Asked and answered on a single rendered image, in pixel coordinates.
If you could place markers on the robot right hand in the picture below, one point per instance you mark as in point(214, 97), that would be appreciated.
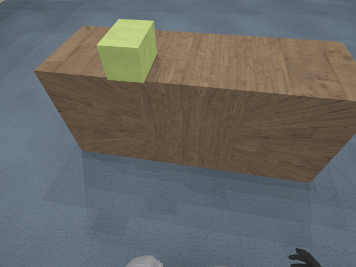
point(305, 257)

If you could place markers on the pedestal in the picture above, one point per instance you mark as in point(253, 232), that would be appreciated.
point(264, 106)

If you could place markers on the robot left thigh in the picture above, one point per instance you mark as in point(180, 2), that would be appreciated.
point(144, 261)

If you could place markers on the carton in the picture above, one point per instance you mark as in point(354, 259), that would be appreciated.
point(128, 50)

